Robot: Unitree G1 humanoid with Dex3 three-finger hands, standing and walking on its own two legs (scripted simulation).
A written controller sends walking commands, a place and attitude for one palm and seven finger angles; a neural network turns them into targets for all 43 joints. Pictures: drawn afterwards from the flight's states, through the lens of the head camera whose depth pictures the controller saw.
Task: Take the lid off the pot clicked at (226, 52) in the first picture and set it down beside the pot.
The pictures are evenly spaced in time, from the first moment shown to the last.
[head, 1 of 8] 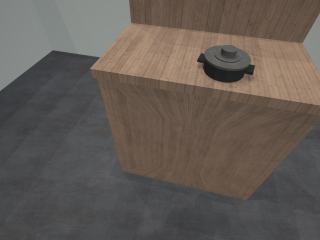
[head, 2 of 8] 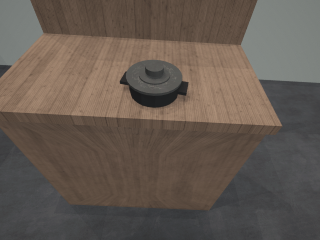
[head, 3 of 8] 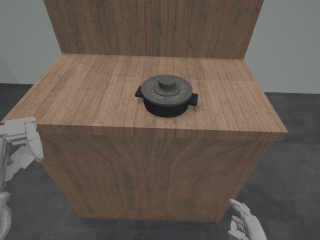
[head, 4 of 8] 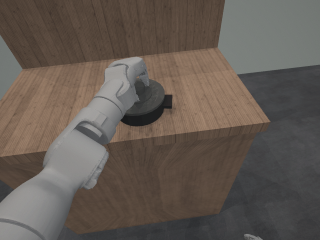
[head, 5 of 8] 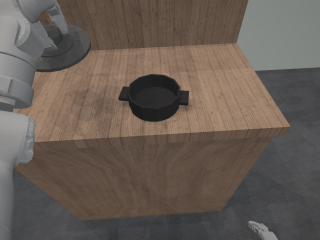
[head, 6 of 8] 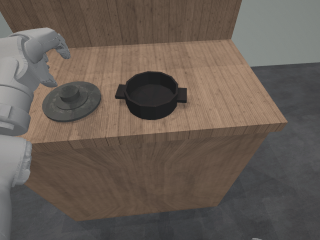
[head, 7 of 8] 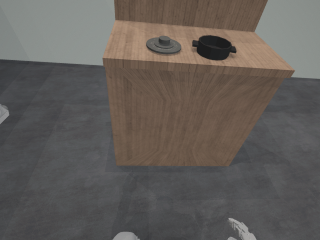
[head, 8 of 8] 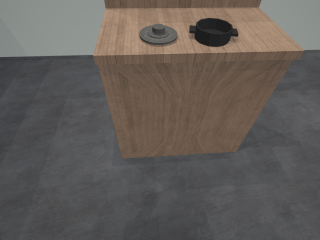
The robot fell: no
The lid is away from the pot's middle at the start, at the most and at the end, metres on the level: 0.00 0.26 0.23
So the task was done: yes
